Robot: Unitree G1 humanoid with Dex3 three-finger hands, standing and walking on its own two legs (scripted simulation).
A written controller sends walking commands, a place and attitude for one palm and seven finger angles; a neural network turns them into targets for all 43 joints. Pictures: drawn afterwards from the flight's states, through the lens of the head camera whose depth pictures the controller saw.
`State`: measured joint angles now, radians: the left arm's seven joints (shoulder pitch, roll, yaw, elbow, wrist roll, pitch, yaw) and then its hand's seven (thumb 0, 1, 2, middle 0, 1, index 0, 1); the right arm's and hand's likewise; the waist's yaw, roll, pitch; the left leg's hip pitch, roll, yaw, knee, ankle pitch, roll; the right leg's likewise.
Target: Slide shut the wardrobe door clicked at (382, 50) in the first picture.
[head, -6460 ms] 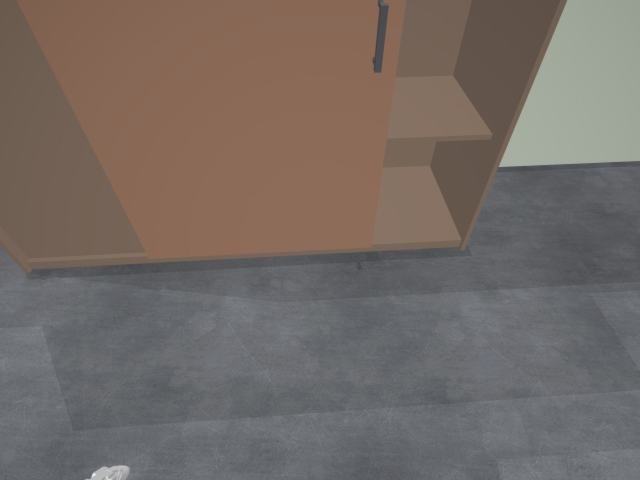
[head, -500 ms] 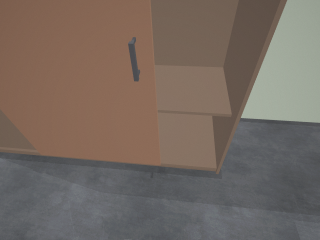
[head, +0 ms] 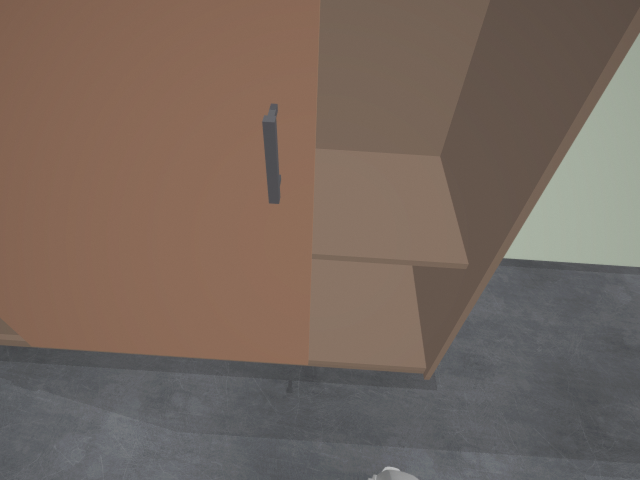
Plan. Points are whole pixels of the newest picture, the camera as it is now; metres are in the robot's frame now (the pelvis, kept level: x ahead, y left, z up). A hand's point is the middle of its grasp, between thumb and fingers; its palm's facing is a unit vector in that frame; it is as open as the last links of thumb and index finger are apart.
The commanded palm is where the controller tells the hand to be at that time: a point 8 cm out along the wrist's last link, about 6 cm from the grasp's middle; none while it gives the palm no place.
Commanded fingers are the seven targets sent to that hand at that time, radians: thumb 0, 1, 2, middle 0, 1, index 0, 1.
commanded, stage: take the last steps up to it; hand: left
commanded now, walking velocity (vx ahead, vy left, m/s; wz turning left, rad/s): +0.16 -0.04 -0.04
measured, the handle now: (273, 155) +0.56 +0.11 +0.11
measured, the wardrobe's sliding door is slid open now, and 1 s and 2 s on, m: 0.38 0.38 0.38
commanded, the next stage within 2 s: come to a stop and stand still in 0.02 s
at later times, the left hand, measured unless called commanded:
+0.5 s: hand out of the picture +0.16 +0.17 -0.17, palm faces +0.03 -0.97 -0.25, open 7.3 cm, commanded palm none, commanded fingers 0.00 0.90 0.90 -0.20 -0.30 -0.20 -0.30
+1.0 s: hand out of the picture +0.02 +0.20 -0.17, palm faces -0.01 -0.97 -0.23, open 7.4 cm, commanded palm none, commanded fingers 0.00 0.90 0.90 -0.20 -0.30 -0.20 -0.30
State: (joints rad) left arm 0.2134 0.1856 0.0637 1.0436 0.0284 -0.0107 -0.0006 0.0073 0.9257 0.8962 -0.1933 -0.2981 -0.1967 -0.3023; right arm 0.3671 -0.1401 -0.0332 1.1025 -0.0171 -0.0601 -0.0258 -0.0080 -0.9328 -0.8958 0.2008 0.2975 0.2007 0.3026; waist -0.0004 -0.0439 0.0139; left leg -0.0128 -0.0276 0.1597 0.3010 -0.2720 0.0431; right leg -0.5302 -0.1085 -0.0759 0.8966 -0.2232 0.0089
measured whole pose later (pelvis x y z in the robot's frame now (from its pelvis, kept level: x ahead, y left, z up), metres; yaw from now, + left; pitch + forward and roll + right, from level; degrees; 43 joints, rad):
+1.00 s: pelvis +0.06 +0.02 +0.00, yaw -2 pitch +0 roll +1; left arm 0.34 0.14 -0.01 1.17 0.01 0.00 0.04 0.01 0.91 0.90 -0.20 -0.30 -0.20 -0.30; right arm 0.22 -0.18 -0.03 1.10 0.00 0.00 -0.03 0.00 -0.94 -0.90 0.20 0.30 0.20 0.30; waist 0.00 0.02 0.01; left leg -0.20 -0.03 0.09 0.37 -0.16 0.04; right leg -0.10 -0.03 -0.02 0.42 -0.31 0.00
